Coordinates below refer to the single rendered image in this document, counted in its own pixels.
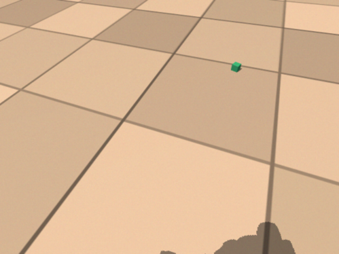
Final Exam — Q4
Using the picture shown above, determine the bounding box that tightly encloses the small box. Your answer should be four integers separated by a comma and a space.
231, 62, 241, 72

